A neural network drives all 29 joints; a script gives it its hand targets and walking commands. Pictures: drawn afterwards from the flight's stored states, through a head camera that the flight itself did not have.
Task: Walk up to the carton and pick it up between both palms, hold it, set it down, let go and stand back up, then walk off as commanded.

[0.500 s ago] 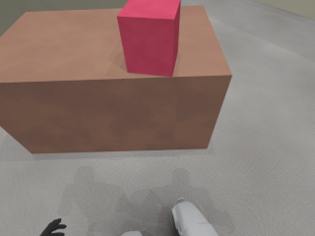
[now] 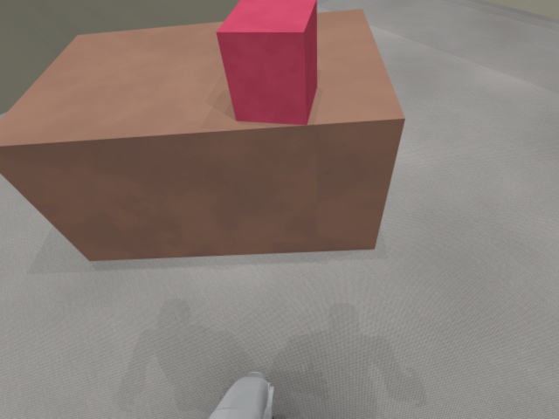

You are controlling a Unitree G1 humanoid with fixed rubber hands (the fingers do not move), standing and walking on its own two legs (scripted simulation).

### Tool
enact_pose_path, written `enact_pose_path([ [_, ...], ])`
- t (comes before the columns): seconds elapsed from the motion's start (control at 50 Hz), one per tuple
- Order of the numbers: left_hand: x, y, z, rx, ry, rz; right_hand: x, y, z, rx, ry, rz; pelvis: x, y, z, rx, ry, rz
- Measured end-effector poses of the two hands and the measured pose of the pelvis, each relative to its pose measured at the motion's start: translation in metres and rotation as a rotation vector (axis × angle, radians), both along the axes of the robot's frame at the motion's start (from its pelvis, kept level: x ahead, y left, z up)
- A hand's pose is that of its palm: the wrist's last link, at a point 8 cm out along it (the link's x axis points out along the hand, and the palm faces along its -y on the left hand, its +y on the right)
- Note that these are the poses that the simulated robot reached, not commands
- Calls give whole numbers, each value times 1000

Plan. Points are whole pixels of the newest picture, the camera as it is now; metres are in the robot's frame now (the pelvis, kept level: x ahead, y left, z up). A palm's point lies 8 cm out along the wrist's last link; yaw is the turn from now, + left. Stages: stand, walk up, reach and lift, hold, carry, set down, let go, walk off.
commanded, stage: walk off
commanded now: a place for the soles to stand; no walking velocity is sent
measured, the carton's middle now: (274, 63) +0.98 +0.02 +0.02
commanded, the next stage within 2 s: stand in 1.04 s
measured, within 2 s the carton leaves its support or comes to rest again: neither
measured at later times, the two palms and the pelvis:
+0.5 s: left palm out of the picture +0.13 +0.37 -0.10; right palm (485, 418) +0.14 -0.27 -0.12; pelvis +0.09 +0.04 -0.01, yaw +0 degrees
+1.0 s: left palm out of the picture +0.15 +0.34 -0.11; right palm out of the picture +0.11 -0.28 -0.14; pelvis +0.08 +0.03 -0.01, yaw +0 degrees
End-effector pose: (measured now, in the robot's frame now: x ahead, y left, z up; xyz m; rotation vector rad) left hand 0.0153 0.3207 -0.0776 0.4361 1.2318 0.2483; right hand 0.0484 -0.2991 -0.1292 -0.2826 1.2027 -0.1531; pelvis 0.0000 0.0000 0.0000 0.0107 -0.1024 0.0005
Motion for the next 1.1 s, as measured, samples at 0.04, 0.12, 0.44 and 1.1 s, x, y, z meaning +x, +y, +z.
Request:
enact_pose_path([
  [0.04,7,9,0,7,0,-9,5,5,0,-3,10,1,7,5,-1,-6,8,1],
  [0.12,27,30,-8,8,12,-18,24,19,0,-20,22,6,26,21,-6,-25,27,3],
  [0.44,113,60,-22,-17,-11,-42,88,40,12,-70,-32,16,88,50,-10,-31,21,-6],
  [1.1,137,17,-28,-51,-79,-39,67,16,0,-67,39,-28,79,28,-11,-4,38,-3],
])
